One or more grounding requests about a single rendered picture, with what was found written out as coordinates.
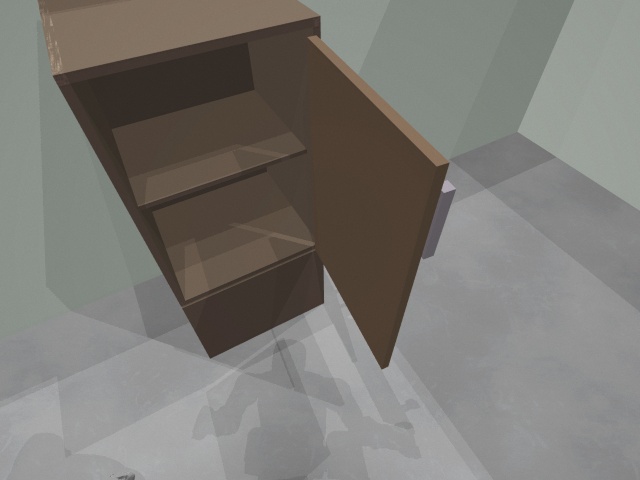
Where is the cupboard door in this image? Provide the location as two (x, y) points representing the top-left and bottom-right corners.
(307, 35), (450, 370)

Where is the handle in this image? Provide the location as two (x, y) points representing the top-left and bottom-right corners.
(421, 180), (456, 260)

